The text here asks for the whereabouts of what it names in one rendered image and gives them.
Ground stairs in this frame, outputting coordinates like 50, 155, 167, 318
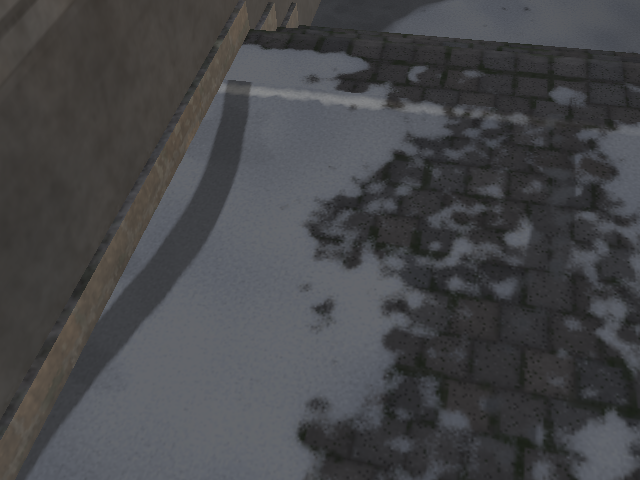
276, 25, 640, 63

